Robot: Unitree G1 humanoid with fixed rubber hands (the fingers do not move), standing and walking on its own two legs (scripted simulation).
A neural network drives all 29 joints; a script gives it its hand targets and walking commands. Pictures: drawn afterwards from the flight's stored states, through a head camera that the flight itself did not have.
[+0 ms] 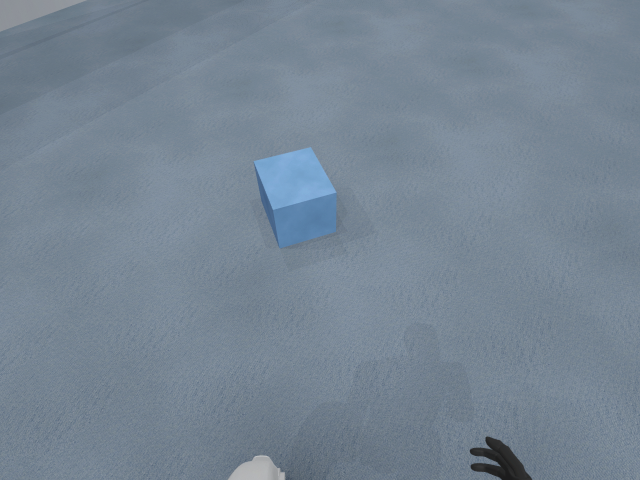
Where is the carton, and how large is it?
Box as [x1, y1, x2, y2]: [254, 147, 336, 247]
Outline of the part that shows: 310,147 254,161 261,200 279,247 335,231 336,192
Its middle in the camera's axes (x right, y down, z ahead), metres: -0.10 -0.18 +1.61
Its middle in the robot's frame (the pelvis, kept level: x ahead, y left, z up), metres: +1.22 +0.25 -0.66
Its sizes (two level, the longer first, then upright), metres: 0.295 0.249 0.229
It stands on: the floor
